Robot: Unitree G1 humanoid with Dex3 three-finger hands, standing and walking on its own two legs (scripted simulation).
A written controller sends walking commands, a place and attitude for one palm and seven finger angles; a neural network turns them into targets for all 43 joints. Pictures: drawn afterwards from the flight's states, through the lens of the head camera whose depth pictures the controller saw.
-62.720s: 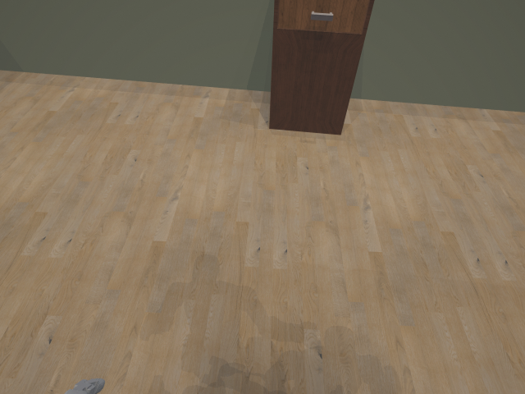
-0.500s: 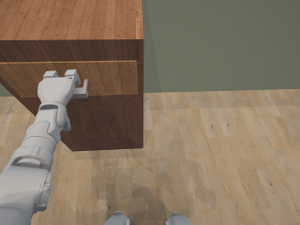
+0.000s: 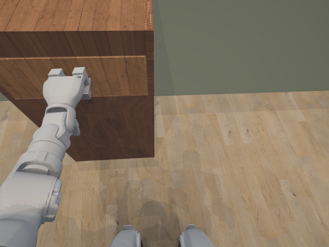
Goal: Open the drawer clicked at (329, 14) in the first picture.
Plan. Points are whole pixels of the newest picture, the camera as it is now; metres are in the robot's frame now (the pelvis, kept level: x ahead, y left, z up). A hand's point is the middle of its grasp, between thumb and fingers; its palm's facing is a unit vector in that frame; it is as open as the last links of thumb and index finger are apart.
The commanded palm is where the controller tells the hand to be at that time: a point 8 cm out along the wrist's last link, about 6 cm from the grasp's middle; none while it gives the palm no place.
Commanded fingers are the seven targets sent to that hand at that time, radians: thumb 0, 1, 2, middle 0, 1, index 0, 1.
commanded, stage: lower the fingers behind the handle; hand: left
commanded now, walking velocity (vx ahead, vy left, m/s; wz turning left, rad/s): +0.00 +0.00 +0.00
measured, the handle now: (72, 87) +0.54 +0.24 +0.00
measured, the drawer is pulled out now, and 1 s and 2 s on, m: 0.00 0.00 0.00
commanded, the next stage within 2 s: lift the fingers back up to retry in 0.62 s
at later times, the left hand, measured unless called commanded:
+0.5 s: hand (73, 103) +0.48 +0.22 +0.01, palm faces -0.01 +0.00 -1.00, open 13.9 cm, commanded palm +0.46 +0.22 +0.03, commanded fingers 0.00 -0.50 0.30 -0.30 -1.20 -0.30 -1.20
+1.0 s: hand (71, 104) +0.48 +0.22 +0.01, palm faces -0.06 -0.02 -1.00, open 14.0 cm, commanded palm +0.45 +0.22 +0.07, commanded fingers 0.00 -0.50 0.30 -0.30 -1.20 -0.30 -1.20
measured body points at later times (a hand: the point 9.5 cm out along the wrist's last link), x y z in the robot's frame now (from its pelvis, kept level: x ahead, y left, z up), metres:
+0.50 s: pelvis -0.02 +0.00 -0.02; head +0.10 +0.01 +0.41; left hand +0.48 +0.22 +0.06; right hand +0.00 -0.28 -0.14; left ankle +0.01 +0.11 -0.67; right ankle +0.00 -0.14 -0.67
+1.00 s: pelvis -0.01 +0.00 +0.00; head +0.10 +0.01 +0.43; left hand +0.47 +0.22 +0.07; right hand -0.01 -0.27 -0.13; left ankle +0.01 +0.11 -0.67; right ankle +0.00 -0.14 -0.67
